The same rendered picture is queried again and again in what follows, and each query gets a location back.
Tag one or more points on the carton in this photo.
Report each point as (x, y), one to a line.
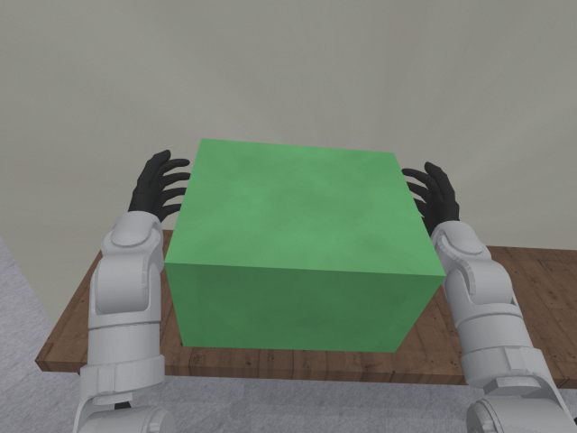
(282, 246)

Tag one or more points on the robot left forearm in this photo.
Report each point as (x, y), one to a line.
(123, 357)

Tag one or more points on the robot right upper arm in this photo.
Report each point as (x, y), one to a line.
(517, 416)

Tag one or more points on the right robot hand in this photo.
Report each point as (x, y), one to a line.
(440, 201)

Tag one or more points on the robot left upper arm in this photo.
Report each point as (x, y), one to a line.
(144, 419)

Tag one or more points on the robot right forearm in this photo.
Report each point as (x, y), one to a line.
(498, 355)

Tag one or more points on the table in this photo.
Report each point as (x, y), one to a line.
(544, 282)

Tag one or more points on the left robot hand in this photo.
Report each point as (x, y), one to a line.
(149, 194)

